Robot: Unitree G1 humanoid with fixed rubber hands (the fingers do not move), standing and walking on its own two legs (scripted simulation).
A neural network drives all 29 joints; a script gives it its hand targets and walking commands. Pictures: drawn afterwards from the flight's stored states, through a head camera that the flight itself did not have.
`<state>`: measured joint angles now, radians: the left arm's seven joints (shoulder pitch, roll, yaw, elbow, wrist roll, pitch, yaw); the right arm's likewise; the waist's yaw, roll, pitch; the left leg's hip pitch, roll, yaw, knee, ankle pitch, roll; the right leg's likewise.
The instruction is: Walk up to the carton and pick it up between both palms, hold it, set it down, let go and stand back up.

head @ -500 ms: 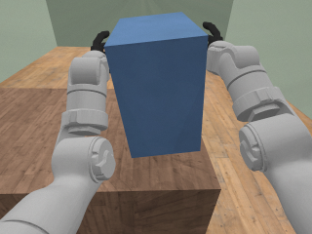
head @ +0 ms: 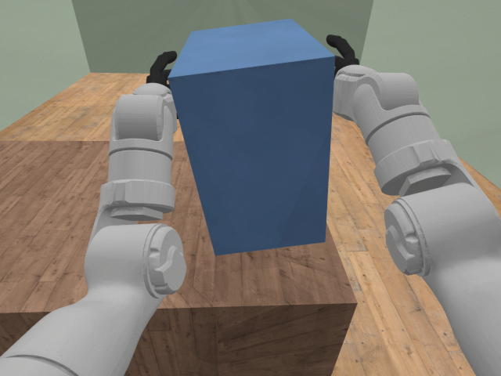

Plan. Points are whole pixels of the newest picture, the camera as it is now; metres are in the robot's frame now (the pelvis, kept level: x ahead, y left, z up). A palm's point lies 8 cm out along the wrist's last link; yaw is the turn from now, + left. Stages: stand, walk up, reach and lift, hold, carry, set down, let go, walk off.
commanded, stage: hold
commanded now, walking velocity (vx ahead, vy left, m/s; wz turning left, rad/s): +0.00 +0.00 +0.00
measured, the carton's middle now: (255, 131) +0.39 +0.00 +0.27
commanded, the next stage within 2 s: none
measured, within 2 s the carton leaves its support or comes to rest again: neither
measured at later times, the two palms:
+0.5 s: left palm (160, 97) +0.37 +0.13 +0.33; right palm (348, 83) +0.36 -0.12 +0.36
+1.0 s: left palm (157, 98) +0.37 +0.14 +0.33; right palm (344, 81) +0.36 -0.12 +0.36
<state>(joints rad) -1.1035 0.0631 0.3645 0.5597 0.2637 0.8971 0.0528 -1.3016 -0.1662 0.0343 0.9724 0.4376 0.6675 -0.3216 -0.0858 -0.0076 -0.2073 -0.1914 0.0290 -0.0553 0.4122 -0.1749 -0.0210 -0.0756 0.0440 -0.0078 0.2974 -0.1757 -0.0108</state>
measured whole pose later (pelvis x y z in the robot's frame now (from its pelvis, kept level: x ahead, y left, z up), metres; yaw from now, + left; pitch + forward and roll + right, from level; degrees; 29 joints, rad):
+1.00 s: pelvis +0.00 +0.00 +0.00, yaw +0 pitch -2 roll -2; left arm -1.13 0.07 0.37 0.60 0.26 0.88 0.05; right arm -1.32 -0.17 0.03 1.00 0.44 0.67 -0.32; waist -0.08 -0.02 -0.22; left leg -0.20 0.03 -0.07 0.41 -0.17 -0.02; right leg -0.09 0.05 0.00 0.29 -0.17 -0.01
